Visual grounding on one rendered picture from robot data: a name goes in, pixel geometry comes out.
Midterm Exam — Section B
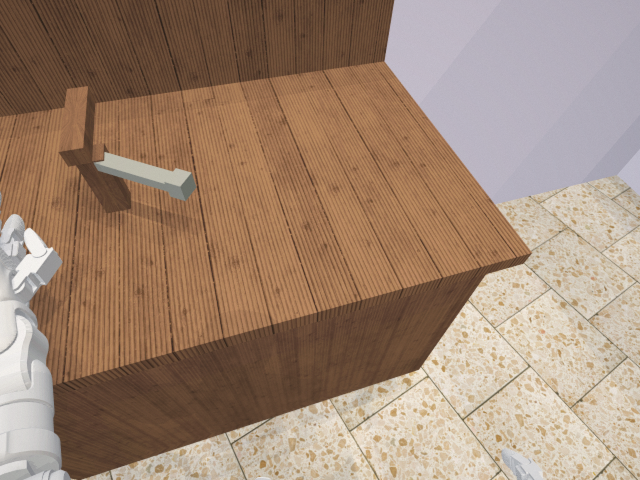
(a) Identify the left robot hand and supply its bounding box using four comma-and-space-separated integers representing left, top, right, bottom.
0, 192, 63, 308

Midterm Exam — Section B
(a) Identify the counter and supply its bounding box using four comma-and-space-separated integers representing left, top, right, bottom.
0, 0, 532, 480

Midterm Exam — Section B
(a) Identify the left robot forearm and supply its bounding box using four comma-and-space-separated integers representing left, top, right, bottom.
0, 300, 62, 480

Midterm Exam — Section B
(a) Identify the right robot hand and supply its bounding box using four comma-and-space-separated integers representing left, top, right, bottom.
501, 448, 544, 480

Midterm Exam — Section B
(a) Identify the tap lever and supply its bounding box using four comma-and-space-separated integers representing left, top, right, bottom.
94, 152, 196, 201

